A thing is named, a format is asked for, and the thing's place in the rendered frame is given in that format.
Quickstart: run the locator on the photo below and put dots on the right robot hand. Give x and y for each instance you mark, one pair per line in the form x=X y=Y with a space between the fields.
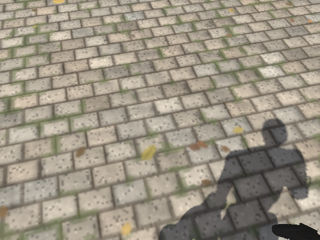
x=295 y=232

